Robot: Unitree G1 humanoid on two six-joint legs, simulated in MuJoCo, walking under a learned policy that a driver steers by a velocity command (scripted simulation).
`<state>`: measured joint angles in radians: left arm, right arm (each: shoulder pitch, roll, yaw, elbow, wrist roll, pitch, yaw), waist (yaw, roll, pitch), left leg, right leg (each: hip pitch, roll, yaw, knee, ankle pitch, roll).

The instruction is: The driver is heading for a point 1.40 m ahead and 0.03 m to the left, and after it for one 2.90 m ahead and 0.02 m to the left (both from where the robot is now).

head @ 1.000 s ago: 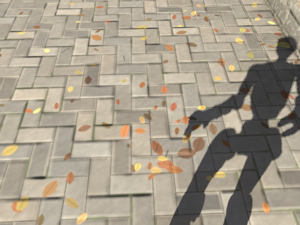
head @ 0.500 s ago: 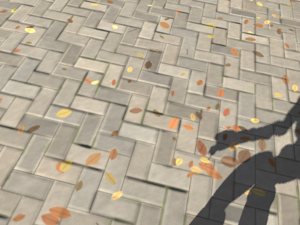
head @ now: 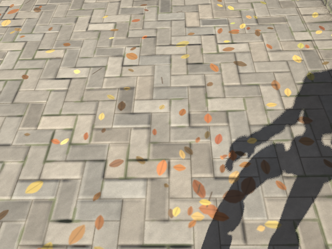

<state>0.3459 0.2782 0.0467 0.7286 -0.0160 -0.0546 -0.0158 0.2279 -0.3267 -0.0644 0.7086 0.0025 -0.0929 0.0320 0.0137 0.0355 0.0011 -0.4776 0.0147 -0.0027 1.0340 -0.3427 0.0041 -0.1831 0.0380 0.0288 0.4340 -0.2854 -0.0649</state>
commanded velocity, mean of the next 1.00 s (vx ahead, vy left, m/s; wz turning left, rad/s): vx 0.48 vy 0.00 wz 0.01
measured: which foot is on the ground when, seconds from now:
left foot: up 0.00-0.28, down 0.30-0.72, up 0.74-1.00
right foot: down 0.00-0.30, up 0.32-0.72, down 0.74-1.00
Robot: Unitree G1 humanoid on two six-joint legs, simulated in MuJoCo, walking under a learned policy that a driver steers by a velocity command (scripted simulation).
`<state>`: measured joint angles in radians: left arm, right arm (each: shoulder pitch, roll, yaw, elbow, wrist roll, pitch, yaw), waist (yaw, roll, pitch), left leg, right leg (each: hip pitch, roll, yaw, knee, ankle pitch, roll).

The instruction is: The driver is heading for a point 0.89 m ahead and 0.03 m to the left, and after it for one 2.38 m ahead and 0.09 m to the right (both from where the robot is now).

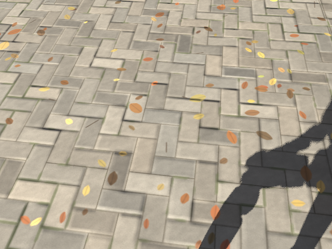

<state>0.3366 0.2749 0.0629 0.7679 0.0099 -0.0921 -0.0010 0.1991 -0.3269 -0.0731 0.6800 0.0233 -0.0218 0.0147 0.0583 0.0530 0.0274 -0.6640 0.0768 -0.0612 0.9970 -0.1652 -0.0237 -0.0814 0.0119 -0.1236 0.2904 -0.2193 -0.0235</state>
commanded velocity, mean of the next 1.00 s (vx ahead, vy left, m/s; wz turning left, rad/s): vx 0.33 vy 0.00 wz -0.03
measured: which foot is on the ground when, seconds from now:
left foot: up 0.00-0.20, down 0.22-0.74, up 0.76-1.00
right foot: down 0.00-0.22, up 0.24-0.70, down 0.72-1.00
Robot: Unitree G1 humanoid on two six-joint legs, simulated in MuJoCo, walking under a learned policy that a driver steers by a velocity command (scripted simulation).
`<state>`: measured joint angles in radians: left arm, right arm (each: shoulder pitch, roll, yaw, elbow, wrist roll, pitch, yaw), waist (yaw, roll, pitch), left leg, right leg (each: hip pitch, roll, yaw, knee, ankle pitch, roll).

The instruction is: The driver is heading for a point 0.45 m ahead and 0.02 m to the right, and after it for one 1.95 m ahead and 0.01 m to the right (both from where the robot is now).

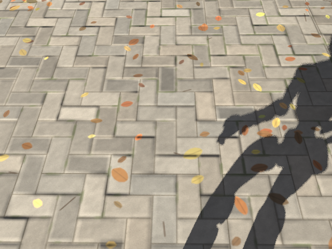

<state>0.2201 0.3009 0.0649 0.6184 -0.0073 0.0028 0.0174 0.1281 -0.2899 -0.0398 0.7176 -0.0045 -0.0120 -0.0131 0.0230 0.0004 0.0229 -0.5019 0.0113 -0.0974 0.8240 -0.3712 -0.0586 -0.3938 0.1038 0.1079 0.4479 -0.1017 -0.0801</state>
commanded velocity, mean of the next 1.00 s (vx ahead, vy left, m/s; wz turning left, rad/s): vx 0.18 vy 0.00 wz -0.26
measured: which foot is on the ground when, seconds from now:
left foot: up 0.00-0.12, down 0.14-0.56, up 0.58-0.94, down 0.96-1.00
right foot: down 0.00-0.14, up 0.16-0.54, down 0.56-0.96, up 0.98-1.00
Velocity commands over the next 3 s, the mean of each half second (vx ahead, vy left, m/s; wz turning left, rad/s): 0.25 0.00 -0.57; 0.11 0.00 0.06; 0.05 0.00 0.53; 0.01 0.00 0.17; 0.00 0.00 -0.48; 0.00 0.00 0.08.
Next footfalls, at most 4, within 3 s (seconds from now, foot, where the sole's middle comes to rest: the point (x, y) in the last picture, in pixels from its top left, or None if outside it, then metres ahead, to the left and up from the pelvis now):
0.14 left None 0.11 0.16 -0.77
0.56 right None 0.24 -0.13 -0.77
0.96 left None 0.30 0.10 -0.77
1.42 right None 0.40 -0.13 -0.77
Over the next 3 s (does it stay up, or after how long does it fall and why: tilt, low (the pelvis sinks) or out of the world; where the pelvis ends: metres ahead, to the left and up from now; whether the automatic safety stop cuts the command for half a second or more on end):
stays up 0.36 -0.01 -0.01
